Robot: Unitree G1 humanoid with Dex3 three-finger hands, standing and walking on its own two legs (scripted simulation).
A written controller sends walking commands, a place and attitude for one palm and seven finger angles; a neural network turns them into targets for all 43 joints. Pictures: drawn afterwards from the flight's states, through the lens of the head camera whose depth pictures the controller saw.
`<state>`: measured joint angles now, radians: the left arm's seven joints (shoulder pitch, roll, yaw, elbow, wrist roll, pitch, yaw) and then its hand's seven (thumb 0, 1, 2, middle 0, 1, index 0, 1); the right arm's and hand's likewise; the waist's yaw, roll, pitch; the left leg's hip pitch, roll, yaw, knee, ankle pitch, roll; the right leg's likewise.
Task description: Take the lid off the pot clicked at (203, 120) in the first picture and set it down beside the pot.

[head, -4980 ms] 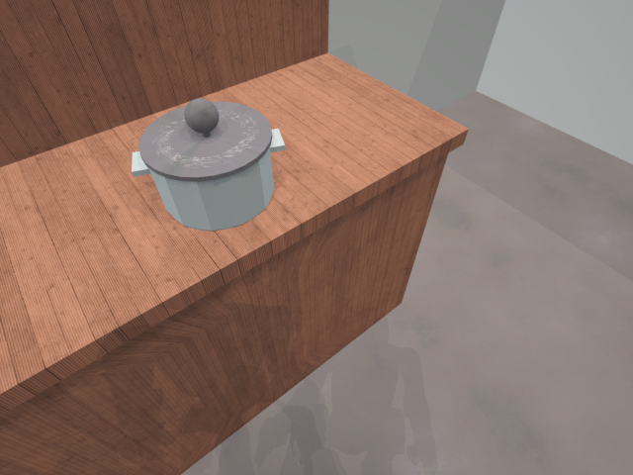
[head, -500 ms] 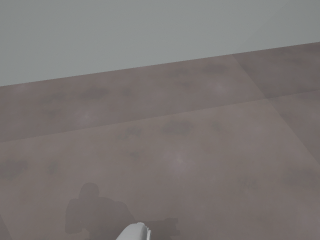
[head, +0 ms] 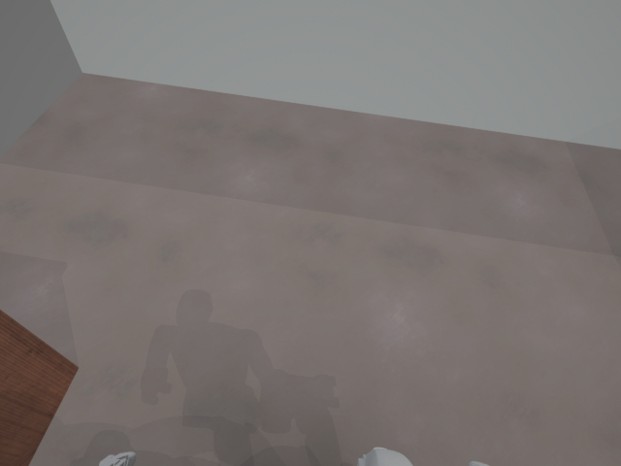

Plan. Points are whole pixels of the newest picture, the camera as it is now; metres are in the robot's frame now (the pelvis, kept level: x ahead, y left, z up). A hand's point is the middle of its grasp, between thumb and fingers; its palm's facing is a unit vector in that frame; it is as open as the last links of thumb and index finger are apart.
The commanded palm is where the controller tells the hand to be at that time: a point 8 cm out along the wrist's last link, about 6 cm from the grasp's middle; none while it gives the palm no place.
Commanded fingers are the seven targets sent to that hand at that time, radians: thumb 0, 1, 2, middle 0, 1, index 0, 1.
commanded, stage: turn to face it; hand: left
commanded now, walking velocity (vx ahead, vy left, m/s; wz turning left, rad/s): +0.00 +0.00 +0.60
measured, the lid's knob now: out of the picture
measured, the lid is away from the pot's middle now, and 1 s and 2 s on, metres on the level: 0.00 0.00 0.00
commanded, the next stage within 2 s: none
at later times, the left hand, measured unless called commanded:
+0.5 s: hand out of the picture +0.01 +0.18 -0.16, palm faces +0.31 -0.91 -0.27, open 7.4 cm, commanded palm none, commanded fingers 0.00 0.90 0.90 -0.20 -0.30 -0.20 -0.30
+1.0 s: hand out of the picture +0.00 +0.24 -0.14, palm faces +0.57 -0.77 -0.30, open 7.4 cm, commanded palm none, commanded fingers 0.00 0.90 0.90 -0.20 -0.30 -0.20 -0.30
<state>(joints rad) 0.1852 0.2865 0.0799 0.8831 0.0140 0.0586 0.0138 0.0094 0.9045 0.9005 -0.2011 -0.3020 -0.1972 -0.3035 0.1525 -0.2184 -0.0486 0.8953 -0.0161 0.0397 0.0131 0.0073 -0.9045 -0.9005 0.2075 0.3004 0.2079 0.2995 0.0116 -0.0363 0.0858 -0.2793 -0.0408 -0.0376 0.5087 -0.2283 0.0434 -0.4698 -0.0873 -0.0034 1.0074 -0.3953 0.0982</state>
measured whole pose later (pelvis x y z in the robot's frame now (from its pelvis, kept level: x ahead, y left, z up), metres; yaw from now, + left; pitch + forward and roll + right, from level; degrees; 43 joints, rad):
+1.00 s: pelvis +0.03 -0.01 +0.00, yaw +36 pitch +1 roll +0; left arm 0.13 0.26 0.06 0.84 0.01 0.05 0.02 0.01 0.90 0.90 -0.20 -0.30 -0.20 -0.30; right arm 0.20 -0.23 -0.06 0.91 -0.02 0.05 0.01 0.01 -0.90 -0.90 0.21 0.30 0.21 0.30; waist -0.03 0.02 0.08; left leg -0.29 -0.08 -0.15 0.51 -0.23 0.02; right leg -0.37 -0.03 0.02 0.76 -0.40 0.09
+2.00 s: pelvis +0.08 +0.01 -0.01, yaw +72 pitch +0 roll +1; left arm 0.15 0.21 0.03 0.82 0.01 0.00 0.03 0.01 0.90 0.90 -0.20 -0.30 -0.20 -0.30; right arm 0.21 -0.27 -0.08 0.93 -0.01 0.07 0.01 0.01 -0.91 -0.90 0.21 0.30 0.21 0.30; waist -0.03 0.06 0.08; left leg -0.41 -0.08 -0.12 0.94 -0.50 -0.02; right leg -0.28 -0.03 -0.06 0.59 -0.32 -0.01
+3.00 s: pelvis +0.08 +0.15 +0.01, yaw +86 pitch +0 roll +2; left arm 0.41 0.12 0.03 1.08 0.03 -0.07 0.01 0.01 0.90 0.90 -0.20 -0.30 -0.20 -0.30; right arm 0.27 -0.21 -0.06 1.03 -0.02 0.01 0.04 0.01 -0.91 -0.90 0.20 0.30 0.20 0.30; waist 0.02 0.01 0.02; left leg -0.54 0.09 0.04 0.87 -0.16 -0.01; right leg -0.06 -0.09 -0.14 0.33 -0.27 0.02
